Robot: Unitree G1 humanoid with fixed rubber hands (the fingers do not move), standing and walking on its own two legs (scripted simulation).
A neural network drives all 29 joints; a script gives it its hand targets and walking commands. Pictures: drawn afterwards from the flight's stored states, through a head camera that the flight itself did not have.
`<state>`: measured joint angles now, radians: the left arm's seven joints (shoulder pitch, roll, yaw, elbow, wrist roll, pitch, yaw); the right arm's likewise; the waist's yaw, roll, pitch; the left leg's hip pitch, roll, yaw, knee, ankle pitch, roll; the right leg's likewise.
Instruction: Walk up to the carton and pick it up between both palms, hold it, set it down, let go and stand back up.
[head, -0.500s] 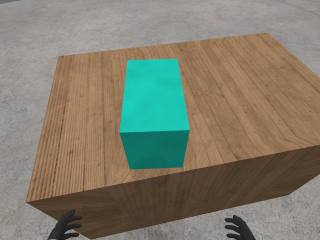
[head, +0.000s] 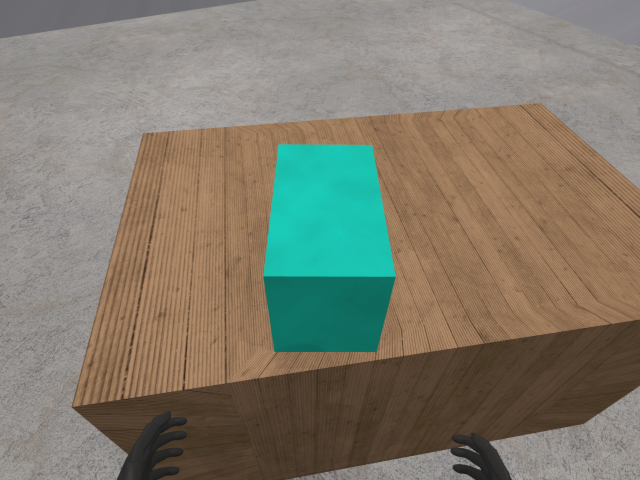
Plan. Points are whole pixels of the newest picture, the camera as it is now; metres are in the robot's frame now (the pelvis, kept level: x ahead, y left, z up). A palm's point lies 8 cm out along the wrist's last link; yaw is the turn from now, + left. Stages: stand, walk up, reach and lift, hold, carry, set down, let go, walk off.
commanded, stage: reach and lift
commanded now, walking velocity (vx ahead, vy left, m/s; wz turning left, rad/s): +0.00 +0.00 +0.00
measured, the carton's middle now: (325, 243) +0.51 +0.01 -0.01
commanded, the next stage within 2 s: none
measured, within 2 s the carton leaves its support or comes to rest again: neither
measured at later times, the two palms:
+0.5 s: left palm (150, 433) +0.21 +0.22 -0.03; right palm (480, 446) +0.20 -0.18 -0.04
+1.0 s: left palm (168, 373) +0.27 +0.21 +0.00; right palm (457, 372) +0.28 -0.16 -0.01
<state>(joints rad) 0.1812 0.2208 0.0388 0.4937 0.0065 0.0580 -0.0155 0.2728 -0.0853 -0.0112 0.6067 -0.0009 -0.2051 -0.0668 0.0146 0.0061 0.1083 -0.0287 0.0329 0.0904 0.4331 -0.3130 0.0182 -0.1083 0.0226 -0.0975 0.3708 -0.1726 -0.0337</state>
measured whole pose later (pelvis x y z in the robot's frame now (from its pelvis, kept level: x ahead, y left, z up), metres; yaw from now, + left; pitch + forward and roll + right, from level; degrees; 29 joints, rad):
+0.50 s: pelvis +0.01 +0.01 +0.00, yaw +0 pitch -4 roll -2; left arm 0.11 0.18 -0.01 0.51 -0.04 -0.14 0.03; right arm 0.16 -0.09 -0.01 0.63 0.07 -0.31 -0.04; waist 0.02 0.00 0.06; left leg -0.03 0.02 0.08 0.41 -0.31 0.03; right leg -0.10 0.02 -0.08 0.34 -0.16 -0.02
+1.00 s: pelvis +0.00 +0.01 +0.00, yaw +1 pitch -2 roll -2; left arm -0.15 0.14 0.00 0.69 -0.07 -0.30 0.07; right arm -0.14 -0.09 0.01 0.77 0.13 -0.36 -0.08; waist 0.02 0.01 0.05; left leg -0.10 0.01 0.06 0.45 -0.31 0.03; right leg -0.16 0.02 -0.08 0.38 -0.18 -0.02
